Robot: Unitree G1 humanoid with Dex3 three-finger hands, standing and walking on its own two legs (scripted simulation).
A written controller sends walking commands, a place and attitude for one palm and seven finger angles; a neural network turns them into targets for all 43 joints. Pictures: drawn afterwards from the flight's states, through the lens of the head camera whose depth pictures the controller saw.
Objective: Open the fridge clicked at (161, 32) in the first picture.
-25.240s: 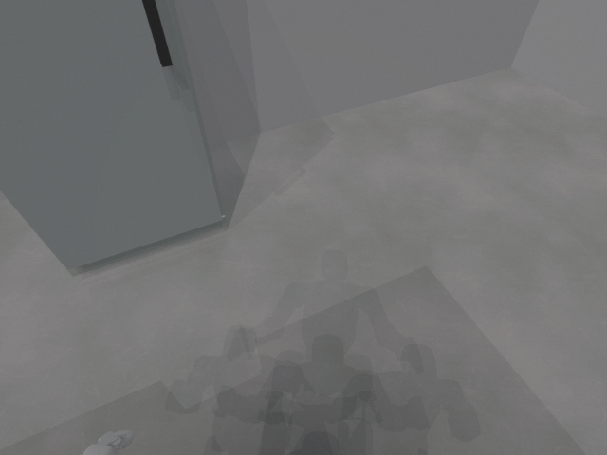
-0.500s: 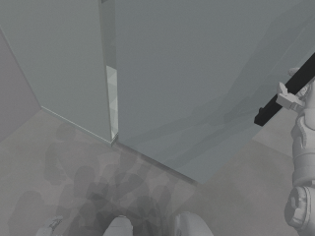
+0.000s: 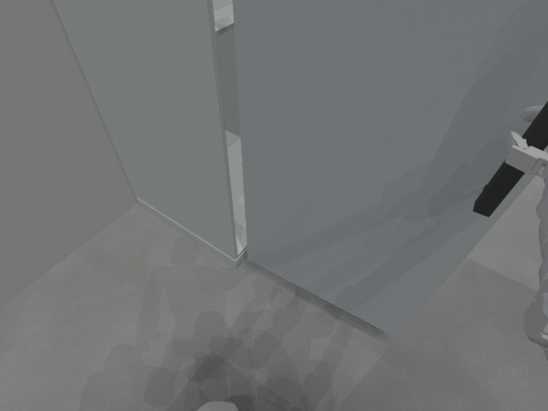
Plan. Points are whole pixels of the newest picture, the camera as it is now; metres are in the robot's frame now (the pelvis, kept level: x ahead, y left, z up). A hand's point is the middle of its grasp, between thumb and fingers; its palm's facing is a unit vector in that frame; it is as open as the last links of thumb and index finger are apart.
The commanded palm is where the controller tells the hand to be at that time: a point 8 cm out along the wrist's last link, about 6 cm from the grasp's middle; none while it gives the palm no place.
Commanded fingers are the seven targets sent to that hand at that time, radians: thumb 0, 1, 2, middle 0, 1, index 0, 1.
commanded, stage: stop walking and hold the door back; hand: right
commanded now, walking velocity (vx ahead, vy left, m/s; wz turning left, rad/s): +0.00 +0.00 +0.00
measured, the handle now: out of the picture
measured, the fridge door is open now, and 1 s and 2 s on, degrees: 86 80 76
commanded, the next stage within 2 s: loosen the grip on the handle in 0.94 s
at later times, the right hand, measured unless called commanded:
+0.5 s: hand (523, 133) +0.50 -0.29 +0.19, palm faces +0.36 +0.93 -0.13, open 6.1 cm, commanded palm +0.49 -0.36 +0.16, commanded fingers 0.00 -0.90 -0.90 0.45 1.40 0.45 1.40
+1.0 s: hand (523, 131) +0.51 -0.29 +0.19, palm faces +0.37 +0.92 -0.15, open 6.1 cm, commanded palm +0.49 -0.36 +0.16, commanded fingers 0.00 -0.90 -0.90 0.45 1.40 0.45 1.40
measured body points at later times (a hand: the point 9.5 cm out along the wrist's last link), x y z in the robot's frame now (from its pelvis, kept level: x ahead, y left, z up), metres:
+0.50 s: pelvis +0.02 -0.02 +0.01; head +0.05 -0.02 +0.46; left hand +0.05 +0.27 -0.11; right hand +0.48 -0.34 +0.20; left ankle +0.05 +0.11 -0.72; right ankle +0.05 -0.12 -0.72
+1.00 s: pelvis +0.04 -0.02 +0.02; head +0.06 -0.01 +0.47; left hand +0.09 +0.28 -0.10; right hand +0.48 -0.34 +0.20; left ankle +0.05 +0.11 -0.72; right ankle +0.05 -0.12 -0.72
